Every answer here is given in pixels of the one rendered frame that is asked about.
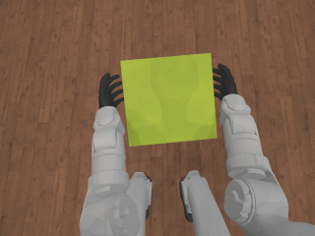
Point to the right robot shin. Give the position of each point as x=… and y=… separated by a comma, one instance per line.
x=193, y=173

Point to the right robot forearm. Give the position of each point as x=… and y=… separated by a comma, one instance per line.
x=245, y=158

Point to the right robot upper arm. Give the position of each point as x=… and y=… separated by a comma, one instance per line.
x=260, y=208

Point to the left robot forearm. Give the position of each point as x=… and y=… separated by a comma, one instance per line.
x=109, y=176

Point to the robot left thigh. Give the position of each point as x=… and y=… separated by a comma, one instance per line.
x=141, y=193

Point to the left robot upper arm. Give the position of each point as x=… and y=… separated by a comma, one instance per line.
x=116, y=215

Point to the left robot hand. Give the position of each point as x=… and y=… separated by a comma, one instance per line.
x=105, y=94

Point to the carton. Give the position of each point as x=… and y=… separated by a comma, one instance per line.
x=169, y=99

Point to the right robot hand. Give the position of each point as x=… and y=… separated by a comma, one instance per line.
x=227, y=85

